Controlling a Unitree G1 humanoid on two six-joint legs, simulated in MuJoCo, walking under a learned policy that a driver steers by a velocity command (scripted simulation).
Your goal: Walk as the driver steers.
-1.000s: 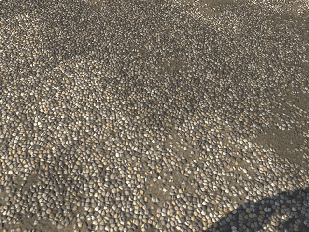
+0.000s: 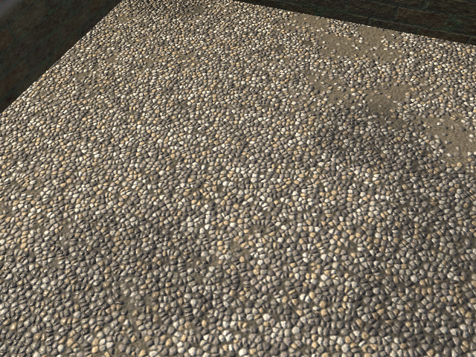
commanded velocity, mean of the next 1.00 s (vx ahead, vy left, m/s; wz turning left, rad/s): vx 0.22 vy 0.00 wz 0.21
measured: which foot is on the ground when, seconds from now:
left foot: down 0.00-0.28, up 0.30-0.64, down 0.66-1.00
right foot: up 0.00-0.24, down 0.26-1.00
